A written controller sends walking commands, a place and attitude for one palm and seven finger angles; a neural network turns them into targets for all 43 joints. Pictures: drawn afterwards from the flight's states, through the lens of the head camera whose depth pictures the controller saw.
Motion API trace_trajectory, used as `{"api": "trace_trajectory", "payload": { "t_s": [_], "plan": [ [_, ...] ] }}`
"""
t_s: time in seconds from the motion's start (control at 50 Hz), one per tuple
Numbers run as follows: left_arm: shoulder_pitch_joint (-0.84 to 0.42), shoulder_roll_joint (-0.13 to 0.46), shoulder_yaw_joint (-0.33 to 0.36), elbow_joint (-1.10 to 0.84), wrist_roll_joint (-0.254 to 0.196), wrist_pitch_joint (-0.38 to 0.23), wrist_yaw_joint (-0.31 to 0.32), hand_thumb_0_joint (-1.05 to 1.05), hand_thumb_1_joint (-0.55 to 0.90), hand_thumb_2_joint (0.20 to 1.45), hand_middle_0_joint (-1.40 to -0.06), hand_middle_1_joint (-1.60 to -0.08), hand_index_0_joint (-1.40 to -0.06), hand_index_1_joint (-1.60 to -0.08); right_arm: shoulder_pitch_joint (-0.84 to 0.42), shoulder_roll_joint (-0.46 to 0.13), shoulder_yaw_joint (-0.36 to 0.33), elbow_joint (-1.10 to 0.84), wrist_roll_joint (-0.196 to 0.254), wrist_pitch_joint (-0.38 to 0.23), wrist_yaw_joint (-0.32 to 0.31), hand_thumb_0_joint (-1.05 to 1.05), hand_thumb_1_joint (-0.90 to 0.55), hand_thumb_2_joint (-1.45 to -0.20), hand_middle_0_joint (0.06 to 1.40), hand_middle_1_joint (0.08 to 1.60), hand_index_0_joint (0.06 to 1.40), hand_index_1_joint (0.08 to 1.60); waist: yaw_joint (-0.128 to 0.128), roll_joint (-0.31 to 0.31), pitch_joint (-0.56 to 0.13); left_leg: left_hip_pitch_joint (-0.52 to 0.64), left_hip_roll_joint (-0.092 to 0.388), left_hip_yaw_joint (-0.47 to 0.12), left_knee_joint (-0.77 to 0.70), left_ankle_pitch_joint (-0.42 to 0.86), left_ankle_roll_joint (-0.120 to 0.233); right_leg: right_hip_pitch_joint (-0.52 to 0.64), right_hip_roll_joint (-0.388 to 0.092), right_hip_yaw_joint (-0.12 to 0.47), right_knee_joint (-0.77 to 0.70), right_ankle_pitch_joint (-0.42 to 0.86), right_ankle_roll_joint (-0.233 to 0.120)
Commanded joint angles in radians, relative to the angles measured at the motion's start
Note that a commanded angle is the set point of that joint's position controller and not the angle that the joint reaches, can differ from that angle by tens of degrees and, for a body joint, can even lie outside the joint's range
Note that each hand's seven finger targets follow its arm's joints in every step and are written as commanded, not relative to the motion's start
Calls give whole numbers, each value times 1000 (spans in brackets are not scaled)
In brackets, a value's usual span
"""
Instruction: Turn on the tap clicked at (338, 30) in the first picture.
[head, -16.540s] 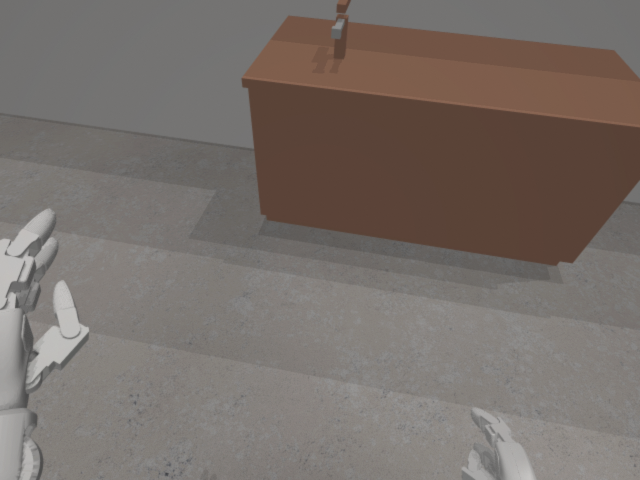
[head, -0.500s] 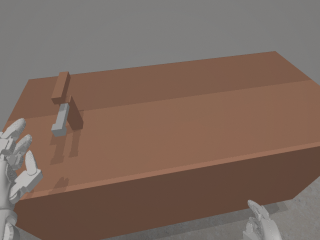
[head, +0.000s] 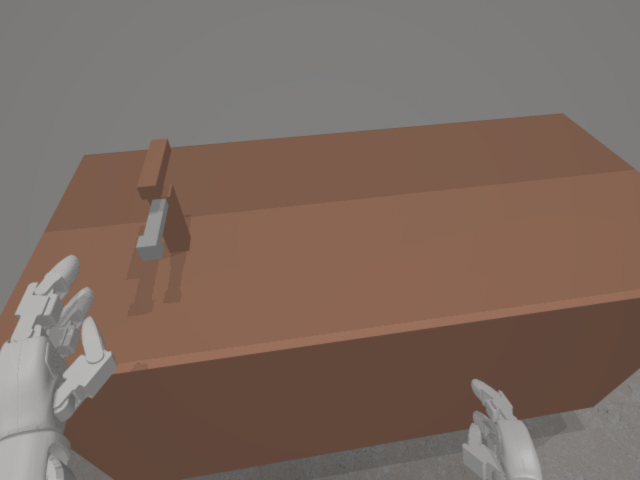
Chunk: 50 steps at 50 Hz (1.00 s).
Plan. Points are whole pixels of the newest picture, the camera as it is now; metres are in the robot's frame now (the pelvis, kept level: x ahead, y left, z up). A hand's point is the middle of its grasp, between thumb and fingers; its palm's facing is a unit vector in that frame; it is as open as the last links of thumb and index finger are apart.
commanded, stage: turn the palm inward beside the body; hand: left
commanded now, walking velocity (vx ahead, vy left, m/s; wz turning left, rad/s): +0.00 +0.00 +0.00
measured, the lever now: (150, 247) +0.39 +0.31 +0.07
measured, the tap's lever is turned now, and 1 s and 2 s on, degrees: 0 0 0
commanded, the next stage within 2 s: reach beside the lever's end, fingers flat in 0.76 s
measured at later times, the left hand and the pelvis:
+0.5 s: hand (110, 358) +0.19 +0.24 +0.13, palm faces +0.46 -0.88 -0.11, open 7.4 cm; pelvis +0.01 +0.01 +0.00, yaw +0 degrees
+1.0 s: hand (116, 356) +0.19 +0.23 +0.13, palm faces +0.48 -0.87 -0.11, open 7.4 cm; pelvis +0.01 -0.01 +0.00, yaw +0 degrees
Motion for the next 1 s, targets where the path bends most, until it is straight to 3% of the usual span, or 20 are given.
{"api": "trace_trajectory", "payload": {
  "t_s": [0.0, 0.02, 0.04, 0.1, 0.14, 0.16, 0.22, 0.24, 0.28, 0.34, 0.38, 0.44, 0.46, 0.54, 0.56, 0.84, 0.86, 0.92, 0.94, 0.98],
  "plan": [
    [-68, 124, 65, -247, 9, -72, 15, 0, 900, 900, -200, -300, -200, -300, -149, -110, -48, -177, 1, -59, -11, 0, -900, -900, 200, 300, 200, 300, -12, 0, -33, 39, 7, -7, -117, -1, 41, -40, -46, 65, -179, -54, 49],
    [-65, 129, 69, -262, 8, -73, 15, 0, 900, 900, -200, -300, -200, -300, -148, -113, -49, -178, -2, -61, -11, 0, -900, -900, 200, 300, 200, 300, -10, 23, -50, 46, 7, -8, -117, 9, 41, -33, -46, 63, -173, -40, 47],
    [-53, 142, 85, -259, 11, -67, 19, 0, 900, 900, -200, -300, -200, -300, -147, -111, -47, -173, -2, -60, -12, 0, -900, -900, 200, 300, 200, 300, -4, 23, -47, 43, 7, -12, -119, 8, 40, -32, -44, 61, -172, -38, 45],
    [-34, 107, 55, -266, 6, -64, 17, 0, 900, 900, -200, -300, -200, -300, -142, -112, -49, -180, -2, -58, -11, 0, -900, -900, 200, 300, 200, 300, -11, -1, -49, 46, 10, -14, -117, 31, 39, -30, -42, 51, -160, -9, 44],
    [-16, 126, 77, -267, 10, -59, 22, 0, 900, 900, -200, -300, -200, -300, -137, -113, -48, -178, -3, -56, -12, 0, -900, -900, 200, 300, 200, 300, -3, 20, -47, 44, 10, -18, -121, 44, 37, -27, -39, 49, -153, 7, 42],
    [-30, 101, 54, -282, 6, -60, 22, 0, 900, 900, -200, -300, -200, -300, -134, -110, -47, -182, -4, -55, -11, 0, -900, -900, 200, 300, 200, 300, -11, 0, -60, 49, 9, -19, -121, 56, 37, -20, -40, 46, -147, 22, 43],
    [-36, 111, 69, -275, -7, -55, 22, 0, 900, 900, -200, -300, -200, -300, -132, -114, -50, -180, -4, -56, -14, 0, -900, -900, 200, 300, 200, 300, -9, -14, -65, 49, 10, -21, -117, 67, 36, -13, -40, 49, -151, 33, 43],
    [-41, 127, 84, -279, -1, -51, 27, 0, 900, 900, -200, -300, -200, -300, -137, -113, -48, -174, -2, -55, -16, 0, -900, -900, 200, 300, 200, 300, -4, 16, -61, 52, 9, -22, -118, 68, 36, -15, -40, 52, -155, 31, 41],
    [-45, 93, 53, -278, -5, -43, 25, 0, 900, 900, -200, -300, -200, -300, -134, -109, -47, -175, 0, -55, -14, 0, -900, -900, 200, 300, 200, 300, -8, 41, -54, 61, 12, -21, -126, 68, 31, -14, -40, 47, -151, 35, 38],
    [-24, 113, 82, -270, -17, -27, 21, 0, 900, 900, -200, -300, -200, -300, -136, -113, -48, -171, -1, -57, -18, 0, -900, -900, 200, 300, 200, 300, 2, 8, -70, 60, 10, -23, -125, 108, 32, 14, -41, 48, -154, 79, 38],
    [-23, 89, 57, -259, -20, -18, 14, 0, 900, 900, -200, -300, -200, -300, -130, -111, -49, -173, 1, -54, -18, 0, -900, -900, 200, 300, 200, 300, -5, -21, -56, 59, 13, -21, -127, 102, 32, 7, -40, 46, -158, 77, 42],
    [-35, 114, 75, -278, -9, -17, 19, 0, 900, 900, -200, -300, -200, -300, -129, -111, -48, -168, 2, -52, -19, 0, -900, -900, 200, 300, 200, 300, 1, 20, -56, 66, 11, -19, -129, 116, 30, 13, -42, 50, -160, 84, 38],
    [-37, 91, 56, -279, -9, -17, 22, 0, 900, 900, -200, -300, -200, -300, -128, -107, -47, -172, -1, -51, -17, 0, -900, -900, 200, 300, 200, 300, -4, 15, -52, 69, 10, -20, -133, 111, 29, 8, -42, 48, -159, 82, 39],
    [-23, 116, 89, -266, -13, -23, 26, 0, 900, 900, -200, -300, -200, -300, -128, -111, -51, -167, -2, -49, -16, 0, -900, -900, 200, 300, 200, 300, 3, -2, -60, 66, 7, -12, -124, 127, 33, 24, -43, 56, -168, 106, 40],
    [-33, 87, 62, -271, -15, -27, 25, 0, 900, 900, -200, -300, -200, -300, -126, -107, -50, -170, -2, -46, -15, 0, -900, -900, 200, 300, 200, 300, -4, -7, -70, 69, 6, -11, -125, 128, 31, 25, -44, 55, -163, 109, 41],
    [-35, 110, 75, -249, -13, -39, 26, 0, 900, 900, -200, -300, -200, -300, -137, -107, -52, -166, 2, -49, -17, 0, -900, -900, 200, 300, 200, 300, -2, -3, -32, 60, 1, -3, -118, 81, 40, 21, -51, 85, -209, 53, 46],
    [-55, 100, 72, -231, -16, -40, 28, 0, 900, 900, -200, -300, -200, -300, -130, -106, -50, -163, 1, -47, -19, 0, -900, -900, 200, 300, 200, 300, -11, -47, -28, 53, 0, -5, -123, 78, 40, 20, -52, 83, -205, 57, 50],
    [-106, 114, 94, -173, -28, -37, 25, 0, 900, 900, -200, -300, -200, -300, -139, -110, -54, -153, 1, -43, -25, 0, -900, -900, 200, 300, 200, 300, -14, -46, -20, 44, -2, -2, -114, 57, 42, 12, -56, 102, -226, 26, 55],
    [-134, 147, 125, -162, -22, -39, 28, 0, 900, 900, -200, -300, -200, -300, -139, -110, -55, -142, 6, -41, -28, 0, -900, -900, 200, 300, 200, 300, -12, -31, -17, 47, -3, -1, -113, 62, 42, 17, -57, 111, -234, 23, 52],
    [-197, 105, 69, -163, -18, -46, 23, 0, 900, 900, -200, -300, -200, -300, -147, -107, -51, -147, 5, -43, -27, 0, -900, -900, 200, 300, 200, 300, -26, 2, -29, 59, -6, -2, -119, 46, 41, 5, -59, 106, -228, 2, 53]
  ]
}}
